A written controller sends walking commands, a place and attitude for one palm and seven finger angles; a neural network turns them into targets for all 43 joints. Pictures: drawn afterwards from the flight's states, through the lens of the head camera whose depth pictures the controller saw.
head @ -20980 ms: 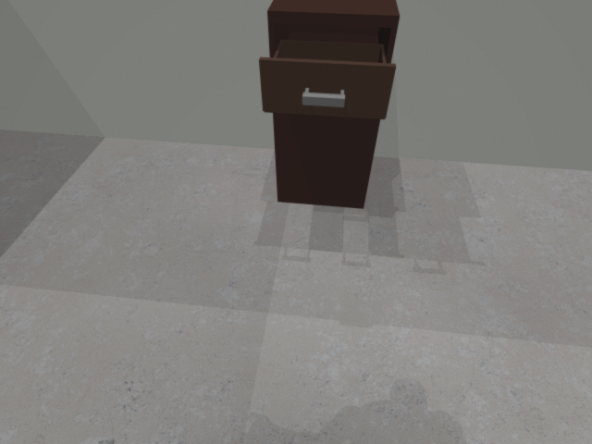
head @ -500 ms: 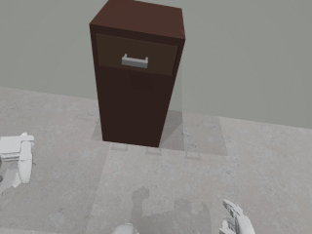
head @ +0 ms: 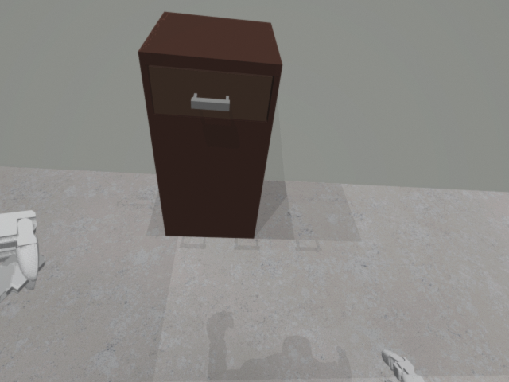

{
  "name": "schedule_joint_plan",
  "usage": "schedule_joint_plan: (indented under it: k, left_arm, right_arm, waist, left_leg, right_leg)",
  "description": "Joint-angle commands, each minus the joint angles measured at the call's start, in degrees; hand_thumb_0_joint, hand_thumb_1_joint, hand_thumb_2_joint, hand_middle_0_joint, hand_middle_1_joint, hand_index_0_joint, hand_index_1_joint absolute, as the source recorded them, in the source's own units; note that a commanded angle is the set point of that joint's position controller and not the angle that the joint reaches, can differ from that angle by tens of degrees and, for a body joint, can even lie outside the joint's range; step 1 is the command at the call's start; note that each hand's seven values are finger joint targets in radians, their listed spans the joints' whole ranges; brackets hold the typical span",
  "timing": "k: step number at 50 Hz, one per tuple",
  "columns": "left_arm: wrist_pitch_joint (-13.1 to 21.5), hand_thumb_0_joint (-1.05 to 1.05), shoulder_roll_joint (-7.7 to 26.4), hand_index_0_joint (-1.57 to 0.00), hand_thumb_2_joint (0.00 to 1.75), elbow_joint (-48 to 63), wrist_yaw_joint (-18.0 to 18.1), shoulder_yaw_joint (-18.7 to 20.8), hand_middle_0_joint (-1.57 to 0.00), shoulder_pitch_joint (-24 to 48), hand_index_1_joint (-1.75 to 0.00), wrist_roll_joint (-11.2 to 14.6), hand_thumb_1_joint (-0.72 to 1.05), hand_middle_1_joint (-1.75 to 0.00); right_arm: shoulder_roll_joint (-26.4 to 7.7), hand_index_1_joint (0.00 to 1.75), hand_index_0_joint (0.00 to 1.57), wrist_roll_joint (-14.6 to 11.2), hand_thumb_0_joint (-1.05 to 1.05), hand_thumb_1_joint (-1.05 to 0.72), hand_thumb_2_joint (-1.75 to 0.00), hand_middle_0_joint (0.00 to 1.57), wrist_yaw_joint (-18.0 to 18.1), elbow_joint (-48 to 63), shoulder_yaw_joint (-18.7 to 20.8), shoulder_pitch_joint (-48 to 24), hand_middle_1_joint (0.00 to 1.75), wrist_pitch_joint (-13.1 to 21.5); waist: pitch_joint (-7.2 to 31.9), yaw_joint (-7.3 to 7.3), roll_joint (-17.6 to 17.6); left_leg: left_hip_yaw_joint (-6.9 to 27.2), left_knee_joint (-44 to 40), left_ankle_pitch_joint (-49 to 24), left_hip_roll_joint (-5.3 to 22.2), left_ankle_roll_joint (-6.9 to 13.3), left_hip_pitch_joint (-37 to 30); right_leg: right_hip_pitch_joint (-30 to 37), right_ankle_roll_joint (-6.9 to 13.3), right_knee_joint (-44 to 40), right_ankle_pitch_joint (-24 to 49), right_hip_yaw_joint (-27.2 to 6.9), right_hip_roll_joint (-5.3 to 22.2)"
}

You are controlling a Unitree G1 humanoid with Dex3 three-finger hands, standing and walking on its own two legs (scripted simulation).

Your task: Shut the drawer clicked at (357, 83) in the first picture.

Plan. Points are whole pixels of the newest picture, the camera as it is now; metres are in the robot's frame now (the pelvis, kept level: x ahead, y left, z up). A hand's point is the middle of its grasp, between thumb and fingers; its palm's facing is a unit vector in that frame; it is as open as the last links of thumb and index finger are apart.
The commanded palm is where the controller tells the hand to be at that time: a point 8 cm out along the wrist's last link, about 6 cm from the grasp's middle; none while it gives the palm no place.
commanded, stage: stop stepping back and stand still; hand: left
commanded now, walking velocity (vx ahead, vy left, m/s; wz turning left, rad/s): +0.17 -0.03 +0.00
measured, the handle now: (211, 100) +0.93 +0.18 +0.00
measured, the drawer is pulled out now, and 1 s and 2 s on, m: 0.00 0.00 0.00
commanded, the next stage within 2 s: let the arm hang, fingers relaxed in 0.78 s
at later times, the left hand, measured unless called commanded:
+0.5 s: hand (43, 266) +0.19 +0.25 +0.17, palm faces +0.44 -0.79 -0.42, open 3.3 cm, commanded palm +0.12 +0.29 +0.20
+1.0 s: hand (85, 318) +0.20 +0.26 +0.02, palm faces +0.17 -0.87 -0.47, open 3.1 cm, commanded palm none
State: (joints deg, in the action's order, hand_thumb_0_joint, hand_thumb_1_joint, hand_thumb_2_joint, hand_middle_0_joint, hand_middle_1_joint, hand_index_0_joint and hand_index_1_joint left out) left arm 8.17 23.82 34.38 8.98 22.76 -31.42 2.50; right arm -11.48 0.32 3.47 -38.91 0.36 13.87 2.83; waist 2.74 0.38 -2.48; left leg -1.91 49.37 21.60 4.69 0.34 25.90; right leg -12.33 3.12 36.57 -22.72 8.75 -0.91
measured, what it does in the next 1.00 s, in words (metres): steps on the spot: left foot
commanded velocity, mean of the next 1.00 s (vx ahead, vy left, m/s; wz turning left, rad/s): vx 0.01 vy -0.01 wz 0.00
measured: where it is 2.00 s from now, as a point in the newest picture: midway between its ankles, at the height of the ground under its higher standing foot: outside the picture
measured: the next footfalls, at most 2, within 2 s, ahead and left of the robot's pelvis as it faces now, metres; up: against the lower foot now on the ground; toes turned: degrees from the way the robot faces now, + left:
left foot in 0.02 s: +0.07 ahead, +0.13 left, +0.00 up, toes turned +6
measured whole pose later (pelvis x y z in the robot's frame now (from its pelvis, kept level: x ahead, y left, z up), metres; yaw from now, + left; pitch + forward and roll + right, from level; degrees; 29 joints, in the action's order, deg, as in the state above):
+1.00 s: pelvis +0.01 +0.01 +0.01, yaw +4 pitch +1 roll +0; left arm 2.8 19.8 -7.3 1.5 7.2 -19.3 -1.6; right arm -17.1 0.3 -0.8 -42.5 1.2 8.6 2.2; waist 1.1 -0.4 4.4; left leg -1.8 34.4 15.3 1.3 0.3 20.5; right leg -16.3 0.6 33.9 -18.9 6.0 1.9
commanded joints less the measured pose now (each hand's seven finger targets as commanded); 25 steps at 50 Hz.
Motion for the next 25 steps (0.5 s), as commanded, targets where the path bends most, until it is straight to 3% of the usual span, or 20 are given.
schedule_joint_plan:
  k: [1, 2, 3, 4, 5, 6, 7, 9, 10, 11, 12, 13, 14, 16, 17, 18, 19, 21, 23, 25]
  left_arm:
    - [6.09, 0.00, 7.40, -1.40, 0.90, 17.87, 1.15, 2.70, -1.40, 4.39, -1.60, -0.41, 0.90, -1.60]
    - [7.55, 0.00, 8.82, -1.40, 0.90, 20.90, 1.38, 4.78, -1.40, 5.56, -1.60, -1.05, 0.90, -1.60]
    - [8.28, 0.00, 10.53, -1.40, 0.90, 19.58, 0.90, 6.41, -1.40, 5.11, -1.60, -1.16, 0.90, -1.60]
    - [8.33, 0.00, 11.31, -1.40, 0.90, 19.62, 0.92, 7.99, -1.40, 4.09, -1.60, -1.54, 0.90, -1.60]
    - [8.23, 0.00, 11.20, -1.40, 0.90, 18.61, 0.95, 8.58, -1.40, 0.97, -1.60, -1.42, 0.90, -1.60]
    - [7.95, 0.00, 11.16, -1.40, 0.90, 17.94, 0.99, 9.03, -1.40, -1.94, -1.60, -1.13, 0.90, -1.60]
    - [7.61, 0.00, 8.73, -1.40, 0.90, 16.28, 1.10, 7.92, -1.40, -4.63, -1.60, -0.97, 0.90, -1.60]
    - [6.90, 0.00, 7.06, -1.40, 0.90, 12.37, 1.14, 7.02, -1.40, -6.73, -1.60, -0.83, 0.90, -1.60]
    - [6.52, 0.00, 6.67, -1.40, 0.90, 9.91, 1.04, 6.64, -1.40, -7.19, -1.60, -1.02, 0.90, -1.60]
    - [6.16, 0.00, 5.20, -1.40, 0.90, 7.22, 0.76, 5.50, -1.40, -8.70, -1.60, -0.99, 0.90, -1.60]
    - [5.80, 0.00, 6.94, -1.40, 0.90, 7.19, 0.72, 5.93, -1.40, -6.80, -1.60, -0.77, 0.90, -1.60]
    - [6.34, 0.00, 9.23, -1.40, 0.90, 8.91, 0.92, 7.49, -1.40, -3.11, -1.60, 0.15, 0.90, -1.60]
    - [6.83, 0.00, 9.15, -1.40, 0.90, 9.55, 1.29, 7.46, -1.40, 0.49, -1.60, -0.22, 0.90, -1.60]
    - [6.02, 0.00, 6.68, -1.40, 0.90, 7.21, 1.04, 5.17, -1.40, -0.43, -1.60, -0.48, 0.90, -1.60]
    - [6.17, 0.00, 5.49, -1.40, 0.90, 7.53, 1.02, 3.74, -1.40, -0.55, -1.60, -0.73, 0.90, -1.60]
    - [6.57, 0.00, 5.79, -1.40, 0.90, 8.09, 1.28, 3.80, -1.40, -0.45, -1.60, -0.88, 0.90, -1.60]
    - [7.15, 0.00, 6.26, -1.40, 0.90, 9.47, 1.47, 3.91, -1.40, 0.23, -1.60, -0.96, 0.90, -1.60]
    - [7.94, 0.00, 6.78, -1.40, 0.90, 13.48, 1.28, 3.79, -1.40, 1.56, -1.60, -1.12, 0.90, -1.60]
    - [8.40, 0.00, 7.35, -1.40, 0.90, 13.22, 1.10, 4.89, -1.40, 0.30, -1.60, -1.60, 0.90, -1.60]
    - [8.69, 0.00, 7.19, -1.40, 0.90, 13.13, 1.05, 5.13, -1.40, -1.13, -1.60, -1.81, 0.90, -1.60]
  right_arm:
    - [-7.83, 0.30, 0.20, 0.15, 0.00, -0.90, -0.90, 0.20, 2.25, 11.16, 1.40, -7.65, 0.30, 6.05]
    - [-7.97, 0.30, 0.20, 0.57, 0.00, -0.90, -0.90, 0.20, 1.72, 11.76, 1.27, -6.79, 0.30, 6.62]
    - [-5.97, 0.30, 0.20, 0.97, 0.00, -0.90, -0.90, 0.20, 1.29, 10.55, 0.94, -5.85, 0.30, 7.32]
    - [-5.81, 0.30, 0.20, 1.14, 0.00, -0.90, -0.90, 0.20, 0.78, 10.97, 1.33, -5.78, 0.30, 7.67]
    - [-5.70, 0.30, 0.20, 0.80, 0.00, -0.90, -0.90, 0.20, 0.22, 11.09, 1.51, -5.90, 0.30, 7.63]
    - [-5.99, 0.30, 0.20, 0.48, 0.00, -0.90, -0.90, 0.20, -0.07, 11.22, 1.69, -6.37, 0.30, 7.62]
    - [-5.96, 0.30, 0.20, 0.51, 0.00, -0.90, -0.90, 0.20, -0.27, 11.05, 1.56, -6.18, 0.30, 7.13]
    - [-6.59, 0.30, 0.20, 0.60, 0.00, -0.90, -0.90, 0.20, -0.28, 12.01, 1.90, -5.77, 0.30, 5.90]
    - [-6.59, 0.30, 0.20, 0.45, 0.00, -0.90, -0.90, 0.20, -0.22, 12.27, 2.15, -5.98, 0.30, 5.03]
    - [-6.12, 0.30, 0.20, 0.13, 0.00, -0.90, -0.90, 0.20, -0.20, 12.54, 2.26, -5.25, 0.30, 4.48]
    - [-5.28, 0.30, 0.20, -0.14, 0.00, -0.90, -0.90, 0.20, -0.27, 12.84, 2.50, -5.70, 0.30, 3.73]
    - [-6.04, 0.30, 0.20, 0.21, 0.00, -0.90, -0.90, 0.20, 0.04, 12.08, 2.49, -5.35, 0.30, 4.01]
    - [-5.48, 0.30, 0.20, 0.17, 0.00, -0.90, -0.90, 0.20, -0.10, 10.59, 1.98, -4.60, 0.30, 4.87]
    - [-5.61, 0.30, 0.20, -0.09, 0.00, -0.90, -0.90, 0.20, 0.34, 9.80, 2.10, -5.05, 0.30, 5.00]
    - [-5.43, 0.30, 0.20, -0.12, 0.00, -0.90, -0.90, 0.20, 0.76, 9.94, 1.79, -6.26, 0.30, 5.23]
    - [-5.35, 0.30, 0.20, 0.01, 0.00, -0.90, -0.90, 0.20, 1.10, 9.48, 1.47, -6.36, 0.30, 5.56]
    - [-5.51, 0.30, 0.20, 0.06, 0.00, -0.90, -0.90, 0.20, 1.40, 9.44, 1.43, -6.50, 0.30, 6.07]
    - [-7.34, 0.30, 0.20, -0.15, 0.00, -0.90, -0.90, 0.20, 1.92, 10.99, 2.21, -7.48, 0.30, 6.91]
    - [-5.64, 0.30, 0.20, 0.08, 0.00, -0.90, -0.90, 0.20, 1.49, 10.48, 1.00, -6.90, 0.30, 7.14]
    - [-5.82, 0.30, 0.20, -0.05, 0.00, -0.90, -0.90, 0.20, 1.12, 10.81, 1.18, -6.35, 0.30, 7.59]
  waist:
    - [-7.30, 1.76, 18.10]
    - [-6.01, 0.80, 25.48]
    - [-5.44, 2.25, 24.85]
    - [-6.18, 1.62, 19.93]
    - [-5.46, 0.83, 14.64]
    - [-3.26, -0.02, 13.05]
    - [-2.41, -0.22, 14.71]
    - [-1.19, -0.17, 16.96]
    - [-1.76, -0.30, 13.93]
    - [-3.11, -0.21, 6.34]
    - [-4.05, 0.36, -6.74]
    - [-3.32, 0.76, -9.45]
    - [-0.73, 1.24, -8.61]
    - [-1.89, 1.25, -6.06]
    - [-3.37, 1.21, -6.46]
    - [-2.86, 1.31, -3.73]
    - [-2.37, 1.05, -1.12]
    - [-1.68, 0.17, 8.68]
    - [-1.08, -0.08, 16.65]
    - [-0.87, -0.46, 13.67]
  left_leg:
    - [7.39, -28.13, 2.87, 3.54, 4.02, -13.87]
    - [24.67, -33.44, 1.17, 12.08, 8.20, -16.47]
    - [35.04, -40.70, 12.29, 16.81, 10.35, -10.41]
    - [36.11, -41.54, 14.97, 17.24, 11.48, -7.42]
    - [30.29, -39.67, 12.42, 16.27, 11.38, -5.15]
    - [22.12, -37.61, 9.40, 13.71, 9.33, -3.86]
    - [15.09, -37.05, 9.39, 11.24, 7.30, -0.92]
    - [8.27, -34.16, 15.10, 7.70, 4.33, 6.81]
    - [5.25, -29.30, 16.12, 5.30, 2.91, 10.80]
    - [1.33, -18.58, 11.81, 0.89, 1.37, 9.54]
    - [-0.51, -2.03, 6.00, -3.02, 0.06, 9.83]
    - [0.51, 6.32, 1.57, -3.12, -0.42, 7.81]
    - [1.92, 7.78, 1.14, -2.44, -0.50, 6.53]
    - [1.31, -2.17, 0.66, -1.10, -0.10, -3.11]
    - [0.37, -8.76, -1.69, -1.13, 0.38, -6.64]
    - [-1.18, -15.36, -4.80, -2.10, 0.71, -10.64]
    - [-0.15, -20.93, -6.69, -1.87, 1.15, -13.33]
    - [8.77, -27.20, -14.48, 4.90, 3.48, -15.71]
    - [14.07, -32.30, -15.68, 7.75, 4.42, -11.62]
    - [11.33, -30.74, -19.07, 7.47, 4.35, -10.93]
  right_leg:
    - [-16.15, 1.64, 2.76, -10.49, -6.08, 5.67]
    - [-20.82, -1.92, 13.65, -10.67, -2.74, -0.18]
    - [-19.60, -1.95, 24.23, -13.02, -7.09, 0.39]
    - [-19.24, -1.66, 27.64, -9.30, -10.19, 1.66]
    - [-16.16, -1.66, 24.12, -7.11, -10.79, 3.18]
    - [-10.52, -1.88, 17.86, -5.92, -8.91, 2.90]
    - [-4.21, -2.08, 11.79, -5.39, -5.47, 1.58]
    - [8.39, -1.72, 1.41, -4.82, -1.51, -0.52]
    - [12.14, -1.13, -3.60, -5.10, -3.02, -0.19]
    - [8.69, 0.49, -12.77, -6.70, -8.86, 2.92]
    - [2.30, 4.95, -23.02, -13.51, -27.19, 13.21]
    - [-1.05, 7.93, -26.34, -5.93, -32.99, 19.81]
    - [-0.20, 8.32, -24.33, -1.97, -30.99, 19.83]
    - [-7.50, 5.67, -21.07, -4.86, -21.27, 15.86]
    - [-8.72, 5.03, -19.25, -2.26, -18.41, 14.80]
    - [-8.54, 3.57, -17.37, -0.52, -15.69, 13.04]
    - [-7.22, 1.78, -14.68, 2.09, -13.53, 11.10]
    - [-6.39, -2.10, -6.35, 7.89, -9.47, 5.45]
    - [-3.12, -3.67, -2.09, 6.30, -6.05, 2.47]
    - [0.00, -3.62, -5.82, 6.28, -5.79, 2.39]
